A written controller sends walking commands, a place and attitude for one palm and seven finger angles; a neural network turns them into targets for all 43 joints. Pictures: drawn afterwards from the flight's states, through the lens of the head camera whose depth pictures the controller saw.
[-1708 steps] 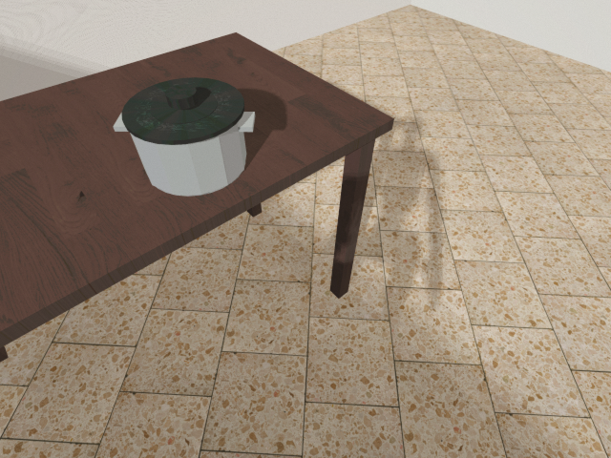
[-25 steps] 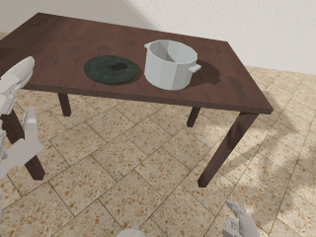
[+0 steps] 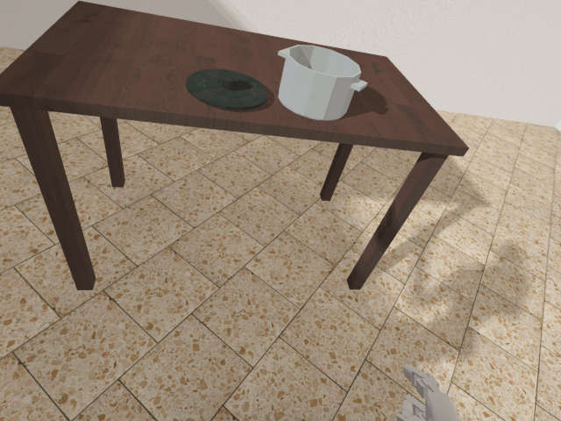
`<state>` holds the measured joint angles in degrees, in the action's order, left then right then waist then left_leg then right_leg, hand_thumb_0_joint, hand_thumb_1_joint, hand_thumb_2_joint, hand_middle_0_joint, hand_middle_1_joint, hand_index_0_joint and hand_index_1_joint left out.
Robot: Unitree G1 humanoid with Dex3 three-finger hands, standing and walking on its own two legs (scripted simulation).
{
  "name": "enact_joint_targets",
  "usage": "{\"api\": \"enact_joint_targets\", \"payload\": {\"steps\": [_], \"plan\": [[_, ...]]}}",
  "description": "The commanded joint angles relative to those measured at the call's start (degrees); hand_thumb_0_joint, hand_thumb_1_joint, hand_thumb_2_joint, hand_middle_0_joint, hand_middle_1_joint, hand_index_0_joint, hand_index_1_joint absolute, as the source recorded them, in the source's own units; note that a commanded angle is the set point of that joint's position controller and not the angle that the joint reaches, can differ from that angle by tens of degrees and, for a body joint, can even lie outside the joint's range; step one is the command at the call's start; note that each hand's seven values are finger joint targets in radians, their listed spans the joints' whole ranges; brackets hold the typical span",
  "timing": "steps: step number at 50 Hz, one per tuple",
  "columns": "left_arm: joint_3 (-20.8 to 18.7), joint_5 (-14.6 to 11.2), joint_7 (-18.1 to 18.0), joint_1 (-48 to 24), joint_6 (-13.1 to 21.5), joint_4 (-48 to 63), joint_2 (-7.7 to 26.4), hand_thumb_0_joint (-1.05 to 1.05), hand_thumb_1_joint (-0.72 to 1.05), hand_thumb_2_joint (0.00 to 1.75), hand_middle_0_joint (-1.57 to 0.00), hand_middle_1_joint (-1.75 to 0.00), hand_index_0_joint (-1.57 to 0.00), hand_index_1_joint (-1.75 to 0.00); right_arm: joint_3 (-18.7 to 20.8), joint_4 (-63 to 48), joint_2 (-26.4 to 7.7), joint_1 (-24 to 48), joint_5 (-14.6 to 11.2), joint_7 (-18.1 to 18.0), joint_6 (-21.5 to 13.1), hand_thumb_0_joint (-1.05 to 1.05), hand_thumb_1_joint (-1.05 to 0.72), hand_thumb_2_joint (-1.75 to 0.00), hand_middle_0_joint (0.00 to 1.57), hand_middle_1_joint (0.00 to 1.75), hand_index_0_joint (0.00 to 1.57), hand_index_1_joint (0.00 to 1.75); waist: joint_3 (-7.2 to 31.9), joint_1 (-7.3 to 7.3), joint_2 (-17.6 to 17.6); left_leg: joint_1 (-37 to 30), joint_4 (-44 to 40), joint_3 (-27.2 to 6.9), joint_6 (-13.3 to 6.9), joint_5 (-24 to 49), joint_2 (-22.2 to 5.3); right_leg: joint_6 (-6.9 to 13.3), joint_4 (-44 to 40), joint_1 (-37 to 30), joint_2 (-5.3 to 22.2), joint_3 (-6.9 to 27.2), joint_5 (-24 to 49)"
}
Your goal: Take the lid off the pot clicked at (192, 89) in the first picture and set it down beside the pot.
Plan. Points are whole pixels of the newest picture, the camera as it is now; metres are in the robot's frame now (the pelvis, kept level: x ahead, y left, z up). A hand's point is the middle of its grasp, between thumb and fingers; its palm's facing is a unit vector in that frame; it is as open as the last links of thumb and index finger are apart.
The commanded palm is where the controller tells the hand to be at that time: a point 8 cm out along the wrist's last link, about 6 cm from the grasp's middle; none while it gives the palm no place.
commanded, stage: stop stepping back and stand still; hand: left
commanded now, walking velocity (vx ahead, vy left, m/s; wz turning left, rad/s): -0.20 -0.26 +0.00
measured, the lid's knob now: (228, 80) +0.87 +0.20 +0.09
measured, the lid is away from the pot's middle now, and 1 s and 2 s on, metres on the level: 0.24 0.24 0.24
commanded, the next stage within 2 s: let the arm hang, fingers relaxed in 1.32 s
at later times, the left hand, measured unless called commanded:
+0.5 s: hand out of the picture +0.11 +0.24 -0.07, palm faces +0.04 -0.97 -0.24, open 7.4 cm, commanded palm none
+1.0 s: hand out of the picture -0.03 +0.14 -0.12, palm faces +0.18 -0.96 -0.20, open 7.4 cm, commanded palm none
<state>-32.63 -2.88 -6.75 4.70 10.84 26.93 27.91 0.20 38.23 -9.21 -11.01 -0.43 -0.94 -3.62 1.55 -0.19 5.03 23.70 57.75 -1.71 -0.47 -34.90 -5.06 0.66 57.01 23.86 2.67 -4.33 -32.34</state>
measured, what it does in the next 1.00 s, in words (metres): steps on the spot: right foot, then left foot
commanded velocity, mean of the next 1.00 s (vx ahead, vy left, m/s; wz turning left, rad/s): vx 0.09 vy -0.06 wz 0.00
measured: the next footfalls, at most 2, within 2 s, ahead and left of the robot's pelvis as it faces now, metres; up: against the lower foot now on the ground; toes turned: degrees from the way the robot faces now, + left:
right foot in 0.66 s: -0.02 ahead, -0.13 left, +0.00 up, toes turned +5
left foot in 0.96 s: +0.01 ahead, +0.11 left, +0.00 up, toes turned +10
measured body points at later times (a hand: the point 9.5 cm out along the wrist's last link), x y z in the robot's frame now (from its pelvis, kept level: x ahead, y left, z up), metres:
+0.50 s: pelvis -0.06 +0.02 +0.06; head -0.05 +0.06 +0.50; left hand +0.11 +0.29 -0.05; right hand +0.01 -0.24 -0.05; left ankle +0.00 +0.10 -0.68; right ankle -0.06 -0.14 -0.59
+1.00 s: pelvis +0.01 -0.02 +0.05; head +0.04 -0.03 +0.50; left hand -0.04 +0.19 -0.10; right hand +0.02 -0.23 -0.11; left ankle -0.03 +0.11 -0.68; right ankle -0.05 -0.14 -0.68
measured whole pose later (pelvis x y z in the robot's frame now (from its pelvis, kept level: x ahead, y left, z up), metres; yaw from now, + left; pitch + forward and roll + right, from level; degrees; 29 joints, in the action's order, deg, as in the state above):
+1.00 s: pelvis +0.01 -0.02 +0.05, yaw +8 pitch +3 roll +0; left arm -1.3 0.3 -1.8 15.0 0.7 -67.8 6.9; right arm 2.6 59.2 -7.3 -19.2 1.2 -2.3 0.4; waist -1.4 0.6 -2.3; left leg 15.3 29.6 0.0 0.2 -15.6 -1.7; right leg 1.2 27.7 9.1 -1.1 -1.0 -21.2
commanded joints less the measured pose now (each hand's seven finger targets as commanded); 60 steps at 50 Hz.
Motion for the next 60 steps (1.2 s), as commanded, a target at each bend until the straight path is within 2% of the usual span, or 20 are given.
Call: {"api": "enact_joint_targets", "payload": {"steps": [1, 4, 7, 12, 13, 18, 21, 24, 29, 31, 32, 33, 34, 35, 37, 42, 46, 49, 52, 60], "plan": [[11.43, -1.27, 4.2, 3.44, 5.48, 35.89, 2.64, 0.0, 0.9, 0.9, -0.2, -0.3, -0.2, -0.3, 3.8, -15.72, -7.27, 6.74, 0.38, 3.8, -7.3, 0.0, -0.9, -0.9, 0.2, 0.3, 0.2, 0.3, -7.58, 2.78, -28.19, -0.7, -43.51, -32.39, -3.07, 28.05, -13.46, -0.6, 19.82, 15.27, -4.34, 8.02, 2.39], [4.33, -1.07, 3.04, 12.98, 4.87, 46.9, 9.11, 0.0, 0.9, 0.9, -0.2, -0.3, -0.2, -0.3, 4.1, -13.77, -7.35, 7.36, -0.45, 6.25, -7.81, 0.0, -0.9, -0.9, 0.2, 0.3, 0.2, 0.3, -0.29, 0.23, -20.71, -1.98, -45.07, -20.76, 1.53, 9.47, -10.99, -1.27, 16.05, 9.07, -3.13, 6.88, 12.48], [-4.62, -2.04, -0.14, 29.82, 3.59, 43.59, 15.22, 0.0, 0.9, 0.9, -0.2, -0.3, -0.2, -0.3, 3.45, -13.71, -6.95, 5.79, -0.39, 4.15, -4.26, 0.0, -0.9, -0.9, 0.2, 0.3, 0.2, 0.3, 5.19, 0.5, -24.21, -8.28, -46.56, -13.34, 1.68, 2.88, -7.55, -1.14, 5.37, 7.78, -5.82, 1.92, 14.64], [-0.27, -1.46, -1.08, 23.11, 2.38, 11.61, 6.14, 0.0, 0.9, 0.9, -0.2, -0.3, -0.2, -0.3, 2.9, -11.21, -3.9, 2.09, 0.65, 0.03, -1.23, 0.0, -0.9, -0.9, 0.2, 0.3, 0.2, 0.3, 5.76, 1.78, -22.3, -14.78, -51.85, -4.07, 6.26, 2.79, -5.7, 0.52, -13.31, -0.96, -11.59, -5.0, 10.06], [26.0, 3.2, 5.52, 20.37, -5.29, -33.73, -10.39, 0.0, 0.9, 0.9, -0.2, -0.3, -0.2, -0.3, 6.94, -4.32, -14.99, -4.51, 0.27, 0.01, -6.83, 0.0, -0.9, -0.9, 0.2, 0.3, 0.2, 0.3, -2.14, 10.9, -25.78, -17.53, -36.44, -16.67, -0.61, 12.52, -10.18, -1.27, -4.75, 17.59, -3.04, 1.48, 1.69], [26.61, 6.16, 8.08, 6.85, -12.46, -37.54, -9.96, 0.0, 0.9, 0.9, -0.2, -0.3, -0.2, -0.3, 5.45, -2.41, -16.04, -16.43, 2.04, -0.22, 1.89, 0.0, -0.9, -0.9, 0.2, 0.3, 0.2, 0.3, 3.57, 9.87, 8.12, -26.79, -38.98, -28.96, -8.75, 17.43, -14.0, -3.41, 13.7, 27.69, -3.65, 7.68, 5.45], [27.05, 5.25, 8.22, 3.41, -13.53, -49.49, -9.01, 0.0, 0.9, 0.9, -0.2, -0.3, -0.2, -0.3, 4.58, -1.75, -15.01, -12.4, 2.42, -0.52, 2.2, 0.0, -0.9, -0.9, 0.2, 0.3, 0.2, 0.3, 1.17, 6.81, 0.07, -15.41, -44.85, -28.58, -7.75, 4.84, -12.28, -4.04, 13.05, 22.85, -1.1, 10.86, 13.18], [28.05, 5.05, 9.21, 5.98, -14.54, -61.55, -6.66, 0.0, 0.9, 0.9, -0.2, -0.3, -0.2, -0.3, 4.19, 0.28, -14.46, -7.65, 2.65, -0.77, 2.16, 0.0, -0.9, -0.9, 0.2, 0.3, 0.2, 0.3, 1.05, 2.31, -20.39, -2.84, -50.26, -22.19, -6.52, -4.86, -8.41, -3.32, 10.91, 13.21, -1.08, 8.43, 14.38], [29.09, 4.28, 9.57, 17.12, -14.31, -76.46, -7.94, 0.0, 0.9, 0.9, -0.2, -0.3, -0.2, -0.3, 5.37, 5.14, -15.13, -5.38, 3.12, -1.11, 3.12, 0.0, -0.9, -0.9, 0.2, 0.3, 0.2, 0.3, 2.22, -2.51, -22.13, 12.84, -46.17, -9.21, -3.56, -6.33, -1.69, -1.15, -19.33, -22.22, -5.65, -0.89, 10.22], [28.4, 5.01, 8.12, 23.74, -12.81, -80.82, -9.87, 0.0, 0.9, 0.9, -0.2, -0.3, -0.2, -0.3, 4.9, 7.46, -8.37, -9.04, 2.36, -0.68, 4.02, 0.0, -0.9, -0.9, 0.2, 0.3, 0.2, 0.3, 1.02, -3.33, -6.73, 18.15, -25.13, -1.14, -0.88, -4.3, 7.07, 3.21, -35.0, -27.15, 0.21, 9.64, -0.1], [27.7, 5.51, 6.51, 20.68, -11.96, -79.52, -5.92, 0.0, 0.9, 0.9, -0.2, -0.3, -0.2, -0.3, 4.14, 6.61, -2.8, -11.19, 1.31, -0.53, 4.12, 0.0, -0.9, -0.9, 0.2, 0.3, 0.2, 0.3, -0.79, -1.72, 12.04, 24.73, -3.8, 2.23, 0.14, 3.49, 11.3, 9.25, -48.06, -23.54, 16.12, 35.89, -15.4], [28.59, 4.6, 5.47, 13.24, -11.14, -77.99, -5.64, 0.0, 0.9, 0.9, -0.2, -0.3, -0.2, -0.3, 4.59, 7.34, -7.59, -10.28, 2.34, -0.2, 4.41, 0.0, -0.9, -0.9, 0.2, 0.3, 0.2, 0.3, -7.85, 1.24, -0.37, 21.8, 8.56, -1.87, -0.2, 8.85, 7.6, 10.25, -52.29, -7.76, 20.26, 40.14, -14.9], [28.77, 4.34, 5.11, 4.51, -10.94, -76.82, -5.69, 0.0, 0.9, 0.9, -0.2, -0.3, -0.2, -0.3, 4.83, 7.61, -7.67, -15.69, 2.83, -0.06, 5.27, 0.0, -0.9, -0.9, 0.2, 0.3, 0.2, 0.3, -2.82, 7.38, -8.68, 15.28, 14.03, -1.87, 0.69, 14.23, 7.04, 10.15, -47.15, -6.42, 15.91, 30.22, 2.33], [28.57, 4.18, 5.19, 0.39, -10.43, -76.87, -6.84, 0.0, 0.9, 0.9, -0.2, -0.3, -0.2, -0.3, 4.51, 9.78, -4.98, -20.78, 3.08, 0.26, 5.71, 0.0, -0.9, -0.9, 0.2, 0.3, 0.2, 0.3, 3.89, 9.24, -8.54, 9.52, 17.26, 0.04, 1.62, 16.18, 6.05, 9.44, -43.42, -5.08, 13.08, 26.78, 2.42], [29.57, 4.07, 4.93, 2.07, -9.57, -80.49, -11.54, 0.0, 0.9, 0.9, -0.2, -0.3, -0.2, -0.3, 5.14, 12.06, -6.31, -19.49, 2.19, 0.32, 5.39, 0.0, -0.9, -0.9, 0.2, 0.3, 0.2, 0.3, -5.15, 6.65, 5.09, 14.36, 11.18, -2.28, 0.62, 16.19, 2.3, 7.83, -47.62, -4.09, 11.13, 24.12, -4.84], [29.75, 4.43, 4.89, 10.54, -9.71, -89.21, -12.24, 0.0, 0.9, 0.9, -0.2, -0.3, -0.2, -0.3, 3.96, 13.42, -2.96, -12.45, 1.38, -0.05, 4.03, 0.0, -0.9, -0.9, 0.2, 0.3, 0.2, 0.3, -8.94, 1.28, 1.37, 6.98, -14.6, 2.49, 0.3, 8.44, 2.79, 9.91, -45.19, -12.92, 10.04, 19.39, 14.51], [30.35, 2.9, 5.16, 12.86, -9.31, -93.78, -14.54, 0.0, 0.9, 0.9, -0.2, -0.3, -0.2, -0.3, 2.98, 18.16, -1.31, -16.34, 0.91, -0.63, 2.82, 0.0, -0.9, -0.9, 0.2, 0.3, 0.2, 0.3, -1.89, 2.05, 4.19, -9.98, -36.4, 1.85, -0.62, 26.15, 3.62, 3.65, -35.26, -17.22, 3.86, 11.06, 34.35], [31.37, 2.77, 4.4, 15.65, -9.68, -94.68, -17.75, 0.0, 0.9, 0.9, -0.2, -0.3, -0.2, -0.3, 3.44, 19.79, -4.37, -15.18, 1.28, -1.97, 2.7, 0.0, -0.9, -0.9, 0.2, 0.3, 0.2, 0.3, 2.08, 1.17, -3.56, -21.95, -28.05, -1.72, -3.59, 53.73, -4.45, 1.43, -31.32, -10.82, 1.24, 7.91, 34.48], [31.01, 2.96, 3.51, 13.97, -10.87, -95.33, -15.62, 0.0, 0.9, 0.9, -0.2, -0.3, -0.2, -0.3, 3.23, 22.43, -2.14, -13.36, 0.48, -2.81, 3.76, 0.0, -0.9, -0.9, 0.2, 0.3, 0.2, 0.3, -1.36, 1.87, -9.19, -19.63, -26.24, 1.11, -1.86, 64.58, -2.59, 0.7, -29.36, -11.81, 1.62, 7.07, 44.22], [30.19, 3.12, 3.18, 12.49, -11.6, -94.73, -13.65, 0.0, 0.9, 0.9, -0.2, -0.3, -0.2, -0.3, 4.56, 21.6, -3.8, -9.95, 0.3, -3.44, 4.88, 0.0, -0.9, -0.9, 0.2, 0.3, 0.2, 0.3, 3.1, 2.0, -7.94, -19.8, -26.1, 1.34, -1.88, 62.37, -3.23, 0.09, -26.65, -14.39, 2.68, 6.03, 49.45]]}}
